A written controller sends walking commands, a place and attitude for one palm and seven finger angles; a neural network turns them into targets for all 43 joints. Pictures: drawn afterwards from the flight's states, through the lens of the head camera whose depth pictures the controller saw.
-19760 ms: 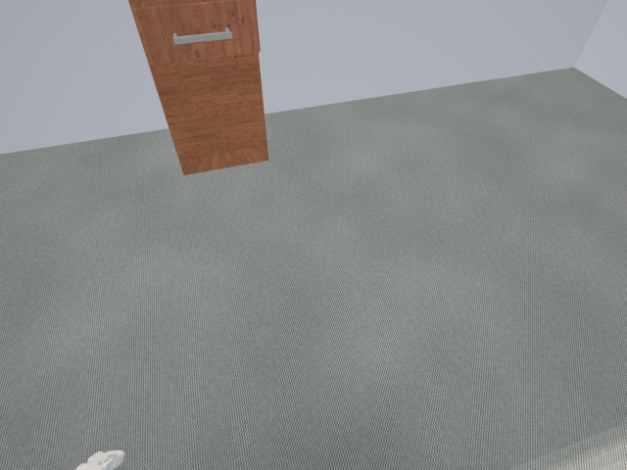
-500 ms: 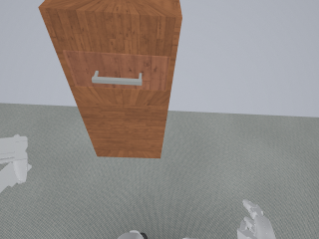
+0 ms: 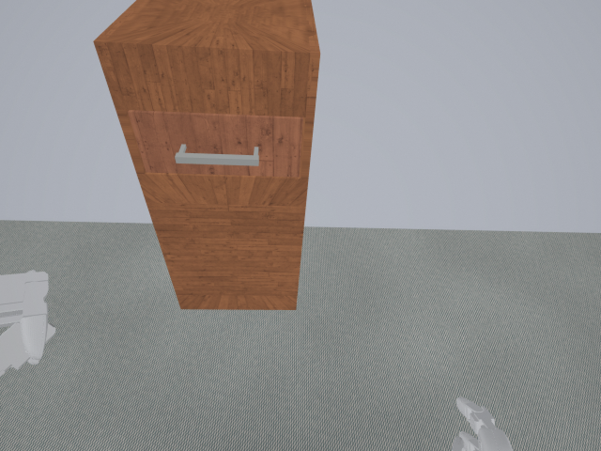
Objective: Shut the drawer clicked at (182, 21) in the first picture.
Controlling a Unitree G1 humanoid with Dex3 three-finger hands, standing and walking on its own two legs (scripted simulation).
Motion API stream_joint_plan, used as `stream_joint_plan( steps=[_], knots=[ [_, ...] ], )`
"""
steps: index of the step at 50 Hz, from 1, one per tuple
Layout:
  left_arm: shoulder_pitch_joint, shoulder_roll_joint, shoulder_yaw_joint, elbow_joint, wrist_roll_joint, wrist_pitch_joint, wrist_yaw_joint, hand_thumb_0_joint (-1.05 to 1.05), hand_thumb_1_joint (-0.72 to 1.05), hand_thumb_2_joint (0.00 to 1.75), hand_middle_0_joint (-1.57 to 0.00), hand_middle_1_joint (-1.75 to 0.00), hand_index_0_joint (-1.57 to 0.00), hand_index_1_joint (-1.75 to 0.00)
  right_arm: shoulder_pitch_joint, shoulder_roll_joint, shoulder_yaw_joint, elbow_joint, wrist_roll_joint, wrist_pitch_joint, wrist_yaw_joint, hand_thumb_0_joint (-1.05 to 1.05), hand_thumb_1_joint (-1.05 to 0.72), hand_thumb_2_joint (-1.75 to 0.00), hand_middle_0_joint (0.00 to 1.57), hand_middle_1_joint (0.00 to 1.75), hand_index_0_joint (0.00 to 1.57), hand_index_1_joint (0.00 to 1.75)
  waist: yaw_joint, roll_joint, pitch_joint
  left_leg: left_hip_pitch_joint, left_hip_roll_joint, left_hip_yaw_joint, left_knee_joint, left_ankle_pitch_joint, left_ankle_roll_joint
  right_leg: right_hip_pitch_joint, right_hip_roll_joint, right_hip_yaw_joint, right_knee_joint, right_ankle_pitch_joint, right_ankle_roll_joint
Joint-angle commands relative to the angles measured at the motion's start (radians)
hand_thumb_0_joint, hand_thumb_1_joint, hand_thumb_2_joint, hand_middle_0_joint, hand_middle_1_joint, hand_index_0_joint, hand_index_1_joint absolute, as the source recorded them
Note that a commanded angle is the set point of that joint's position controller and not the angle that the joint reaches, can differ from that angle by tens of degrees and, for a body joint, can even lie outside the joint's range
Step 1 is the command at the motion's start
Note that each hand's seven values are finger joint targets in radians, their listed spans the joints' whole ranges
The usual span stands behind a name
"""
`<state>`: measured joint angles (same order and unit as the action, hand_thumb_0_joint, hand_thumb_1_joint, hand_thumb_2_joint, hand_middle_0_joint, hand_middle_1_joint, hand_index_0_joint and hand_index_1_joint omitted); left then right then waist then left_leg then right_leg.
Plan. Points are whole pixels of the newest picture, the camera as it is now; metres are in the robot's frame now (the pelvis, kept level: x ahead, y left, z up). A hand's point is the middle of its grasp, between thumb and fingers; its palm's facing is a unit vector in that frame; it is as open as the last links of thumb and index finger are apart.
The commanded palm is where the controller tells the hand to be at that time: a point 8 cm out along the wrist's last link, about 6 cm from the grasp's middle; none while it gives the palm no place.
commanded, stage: stop stepping back and stand still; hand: left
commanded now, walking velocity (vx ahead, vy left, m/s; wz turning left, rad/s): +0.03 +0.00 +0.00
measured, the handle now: (218, 154) +0.74 +0.23 -0.03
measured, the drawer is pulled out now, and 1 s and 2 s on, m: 0.00 0.00 0.00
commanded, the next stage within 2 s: let the arm hang, fingers relaxed in 0.92 s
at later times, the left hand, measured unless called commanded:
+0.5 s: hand out of the picture +0.11 +0.26 +0.18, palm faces +0.38 -0.82 -0.44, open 3.2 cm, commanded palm +0.04 +0.30 +0.19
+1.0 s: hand out of the picture +0.09 +0.28 +0.17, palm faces +0.36 -0.82 -0.45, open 3.2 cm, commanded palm none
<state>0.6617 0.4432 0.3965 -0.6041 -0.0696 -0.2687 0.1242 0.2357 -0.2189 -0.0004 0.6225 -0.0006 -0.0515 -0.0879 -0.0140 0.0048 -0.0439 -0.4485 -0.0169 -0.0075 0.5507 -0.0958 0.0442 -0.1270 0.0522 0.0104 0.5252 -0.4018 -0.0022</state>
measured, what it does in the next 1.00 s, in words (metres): shifts its weight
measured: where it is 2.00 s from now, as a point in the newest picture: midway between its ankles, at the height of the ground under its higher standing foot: outside the picture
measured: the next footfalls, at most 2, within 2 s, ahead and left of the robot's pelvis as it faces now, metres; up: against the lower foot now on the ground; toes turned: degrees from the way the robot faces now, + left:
none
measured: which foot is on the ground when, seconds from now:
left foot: down 0.00-1.00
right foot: down 0.00-1.00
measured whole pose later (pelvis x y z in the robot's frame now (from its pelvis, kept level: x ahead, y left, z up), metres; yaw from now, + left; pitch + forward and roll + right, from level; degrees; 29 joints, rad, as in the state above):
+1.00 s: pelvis -0.09 +0.04 +0.01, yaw +2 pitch -1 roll -3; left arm 0.67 0.38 0.35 -0.58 -0.04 -0.22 0.14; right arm 0.21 -0.20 0.01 0.65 -0.01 -0.10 -0.08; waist -0.01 0.03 0.02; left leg -0.35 -0.03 0.01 0.51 -0.14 0.07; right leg -0.17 0.06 -0.01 0.46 -0.27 -0.01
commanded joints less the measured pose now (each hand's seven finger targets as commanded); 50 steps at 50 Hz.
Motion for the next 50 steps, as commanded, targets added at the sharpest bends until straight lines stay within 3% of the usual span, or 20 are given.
stream_joint_plan(
  steps=[1,5,7,9,11,13,17,20,22,23,25,27,29,30,32,34,39,43,47,50],
  knots=[
    [-0.086,0.121,0.076,-0.130,0.009,-0.025,0.028,0.00,0.90,0.90,-1.40,-1.60,-1.40,-1.60,-0.143,-0.137,-0.033,-0.181,-0.007,-0.090,-0.023,0.00,-0.90,-0.90,0.20,0.30,0.20,0.30,0.014,0.201,0.036,0.054,0.194,-0.324,-0.483,-0.570,0.005,-0.075,0.023,-0.015,-0.011,-0.080,-0.013],
    [-0.004,0.142,0.093,-0.235,0.018,-0.019,0.018,0.00,0.90,0.90,-1.40,-1.60,-1.40,-1.60,-0.127,-0.115,-0.039,-0.200,-0.006,-0.105,-0.004,0.00,-0.90,-0.90,0.20,0.30,0.20,0.30,0.020,0.122,-0.078,0.137,0.081,-0.121,-0.316,-0.377,-0.044,-0.020,-0.008,-0.010,-0.171,-0.068,-0.037],
    [0.054,0.167,0.124,-0.251,0.002,-0.019,0.024,0.00,0.90,0.90,-1.40,-1.60,-1.40,-1.60,-0.098,-0.115,-0.047,-0.181,-0.005,-0.102,0.005,0.00,-0.90,-0.90,0.20,0.30,0.20,0.30,0.010,-0.063,-0.116,0.353,0.010,-0.024,0.030,-0.166,-0.055,-0.277,-0.155,0.107,-0.319,-0.157,-0.096],
    [0.032,0.119,0.099,-0.217,-0.006,-0.005,0.033,0.00,0.90,0.90,-1.40,-1.60,-1.40,-1.60,-0.100,-0.108,-0.053,-0.159,-0.009,-0.090,0.001,0.00,-0.90,-0.90,0.20,0.30,0.20,0.30,-0.001,-0.093,-0.033,0.327,0.013,-0.035,0.202,-0.126,-0.060,-0.426,-0.257,0.188,-0.345,-0.191,-0.158],
    [-0.056,0.088,0.068,-0.165,0.008,0.003,0.043,0.00,0.90,0.90,-1.40,-1.60,-1.40,-1.60,-0.098,-0.112,-0.050,-0.139,-0.004,-0.093,-0.008,0.00,-0.90,-0.90,0.20,0.30,0.20,0.30,-0.019,-0.059,0.068,0.310,0.043,-0.062,0.127,-0.159,-0.048,-0.458,-0.225,0.129,-0.291,-0.143,-0.118],
    [-0.118,0.091,0.061,-0.106,0.024,0.004,0.047,0.00,0.90,0.90,-1.40,-1.60,-1.40,-1.60,-0.110,-0.124,-0.038,-0.133,-0.003,-0.113,-0.027,0.00,-0.90,-0.90,0.20,0.30,0.20,0.30,-0.013,0.046,0.139,0.271,0.080,-0.111,-0.099,-0.146,-0.027,-0.383,-0.107,0.059,-0.198,-0.035,-0.043],
    [-0.185,0.099,0.069,-0.158,0.045,-0.018,0.042,0.00,0.90,0.90,-1.40,-1.60,-1.40,-1.60,-0.132,-0.115,-0.025,-0.147,-0.013,-0.134,-0.033,0.00,-0.90,-0.90,0.20,0.30,0.20,0.30,0.014,0.254,0.057,0.023,0.218,-0.394,-0.540,-0.703,-0.005,-0.056,0.028,-0.005,0.126,-0.048,0.002],
    [-0.096,0.086,0.049,-0.184,0.048,-0.002,0.034,0.00,0.90,0.90,-1.40,-1.60,-1.40,-1.60,-0.118,-0.096,-0.026,-0.163,-0.014,-0.136,-0.009,0.00,-0.90,-0.90,0.20,0.30,0.20,0.30,0.027,0.154,-0.018,0.055,0.153,-0.224,-0.451,-0.518,-0.026,0.042,0.013,-0.032,-0.041,-0.044,-0.020],
    [-0.011,0.100,0.066,-0.183,0.045,0.006,0.027,0.00,0.90,0.90,-1.40,-1.60,-1.40,-1.60,-0.113,-0.091,-0.030,-0.173,-0.020,-0.123,0.004,0.00,-0.90,-0.90,0.20,0.30,0.20,0.30,0.022,0.068,-0.043,0.115,0.053,-0.087,-0.254,-0.339,-0.053,0.003,-0.059,0.034,-0.221,-0.032,-0.047],
    [-0.020,0.102,0.062,-0.199,0.036,0.002,0.023,0.00,0.90,0.90,-1.40,-1.60,-1.40,-1.60,-0.116,-0.085,-0.034,-0.168,-0.018,-0.113,0.011,0.00,-0.90,-0.90,0.20,0.30,0.20,0.30,0.015,-0.038,-0.046,0.232,0.009,-0.029,-0.044,-0.220,-0.056,-0.162,-0.158,0.148,-0.324,-0.102,-0.087],
    [-0.034,0.084,0.069,-0.178,0.021,0.016,0.030,0.00,0.90,0.90,-1.40,-1.60,-1.40,-1.60,-0.103,-0.091,-0.045,-0.143,-0.014,-0.096,0.012,0.00,-0.90,-0.90,0.20,0.30,0.20,0.30,0.004,-0.168,0.018,0.224,0.008,-0.042,0.229,-0.148,-0.056,-0.359,-0.291,0.264,-0.381,-0.207,-0.174],
    [-0.073,0.069,0.062,-0.163,0.020,0.021,0.038,0.00,0.90,0.90,-1.40,-1.60,-1.40,-1.60,-0.096,-0.088,-0.040,-0.133,-0.007,-0.089,0.010,0.00,-0.90,-0.90,0.20,0.30,0.20,0.30,-0.012,-0.103,0.024,0.233,0.036,-0.048,0.145,-0.177,-0.043,-0.351,-0.263,0.173,-0.294,-0.127,-0.136],
    [-0.082,0.066,0.058,-0.131,0.029,0.013,0.046,0.00,0.90,0.90,-1.40,-1.60,-1.40,-1.60,-0.109,-0.099,-0.030,-0.133,-0.003,-0.105,-0.006,0.00,-0.90,-0.90,0.20,0.30,0.20,0.30,-0.009,0.054,0.075,0.261,0.070,-0.079,-0.103,-0.159,-0.023,-0.312,-0.150,0.097,-0.188,-0.020,-0.065],
    [-0.107,0.076,0.061,-0.147,0.033,0.002,0.048,0.00,0.90,0.90,-1.40,-1.60,-1.40,-1.60,-0.114,-0.112,-0.028,-0.141,-0.001,-0.118,-0.011,0.00,-0.90,-0.90,0.20,0.30,0.20,0.30,0.001,0.118,0.068,0.237,0.111,-0.144,-0.199,-0.122,-0.007,-0.243,-0.081,0.051,-0.116,0.061,-0.026],
    [-0.090,0.097,0.079,-0.158,0.035,-0.014,0.041,0.00,0.90,0.90,-1.40,-1.60,-1.40,-1.60,-0.122,-0.101,-0.020,-0.148,-0.001,-0.139,-0.018,0.00,-0.90,-0.90,0.20,0.30,0.20,0.30,0.009,0.216,0.008,0.198,0.196,-0.299,-0.406,-0.436,-0.001,-0.156,-0.025,-0.001,0.024,0.011,0.011],
    [-0.136,0.083,0.064,-0.175,0.050,-0.014,0.043,0.00,0.90,0.90,-1.40,-1.60,-1.40,-1.60,-0.118,-0.087,-0.015,-0.145,-0.012,-0.141,-0.017,0.00,-0.90,-0.90,0.20,0.30,0.20,0.30,0.017,0.192,0.034,0.113,0.231,-0.368,-0.493,-0.546,0.009,-0.105,-0.022,0.017,0.115,0.006,0.011],
    [-0.035,0.067,0.036,-0.159,0.055,0.004,0.039,0.00,0.90,0.90,-1.40,-1.60,-1.40,-1.60,-0.117,-0.097,-0.024,-0.164,-0.011,-0.138,0.005,0.00,-0.90,-0.90,0.20,0.30,0.20,0.30,0.017,0.112,-0.009,0.108,0.116,-0.161,-0.378,-0.395,-0.038,0.031,-0.034,-0.016,-0.147,0.037,-0.018],
    [0.007,0.095,0.081,-0.143,0.029,0.004,0.039,0.00,0.90,0.90,-1.40,-1.60,-1.40,-1.60,-0.119,-0.097,-0.040,-0.154,-0.010,-0.113,0.010,0.00,-0.90,-0.90,0.20,0.30,0.20,0.30,0.009,-0.078,-0.021,0.268,0.049,-0.066,-0.077,-0.190,-0.042,-0.199,-0.165,0.122,-0.315,-0.100,-0.078],
    [-0.041,0.079,0.069,-0.161,0.018,0.003,0.042,0.00,0.90,0.90,-1.40,-1.60,-1.40,-1.60,-0.132,-0.098,-0.038,-0.142,0.000,-0.105,0.001,0.00,-0.90,-0.90,0.20,0.30,0.20,0.30,-0.006,0.010,0.001,0.317,0.076,-0.084,-0.071,-0.125,-0.029,-0.271,-0.152,0.084,-0.237,0.009,-0.062],
    [-0.058,0.072,0.058,-0.149,0.031,-0.003,0.043,0.00,0.90,0.90,-1.40,-1.60,-1.40,-1.60,-0.142,-0.101,-0.022,-0.148,-0.006,-0.113,-0.011,0.00,-0.90,-0.90,0.20,0.30,0.20,0.30,0.007,0.168,0.035,0.209,0.170,-0.262,-0.390,-0.431,-0.029,-0.174,-0.034,0.000,-0.086,-0.031,-0.007]
  ],
)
